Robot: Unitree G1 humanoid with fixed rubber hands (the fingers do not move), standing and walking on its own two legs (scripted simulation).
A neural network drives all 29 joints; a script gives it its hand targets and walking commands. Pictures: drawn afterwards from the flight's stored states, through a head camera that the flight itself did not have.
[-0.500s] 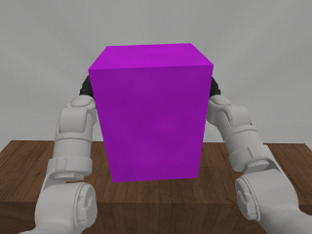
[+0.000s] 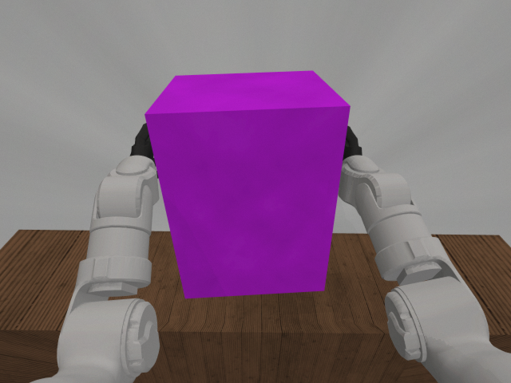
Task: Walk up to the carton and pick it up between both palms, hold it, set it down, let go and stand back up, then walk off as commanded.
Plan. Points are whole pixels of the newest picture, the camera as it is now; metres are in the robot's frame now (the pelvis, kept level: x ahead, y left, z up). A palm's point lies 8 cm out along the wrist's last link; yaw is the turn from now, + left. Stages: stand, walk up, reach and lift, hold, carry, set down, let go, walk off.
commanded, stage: hold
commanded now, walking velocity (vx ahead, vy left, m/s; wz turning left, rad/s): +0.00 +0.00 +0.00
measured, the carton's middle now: (249, 183) +0.39 -0.01 +0.20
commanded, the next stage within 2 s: none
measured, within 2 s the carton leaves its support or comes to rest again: neither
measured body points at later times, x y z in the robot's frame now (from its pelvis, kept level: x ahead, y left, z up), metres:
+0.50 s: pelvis +0.00 +0.00 +0.00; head -0.07 +0.01 +0.44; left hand +0.40 +0.15 +0.24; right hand +0.39 -0.17 +0.23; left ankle +0.05 +0.12 -0.74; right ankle +0.01 -0.14 -0.74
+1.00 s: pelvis +0.00 +0.00 +0.00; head -0.07 +0.01 +0.44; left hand +0.40 +0.15 +0.24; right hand +0.39 -0.16 +0.23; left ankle +0.05 +0.12 -0.74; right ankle +0.01 -0.14 -0.74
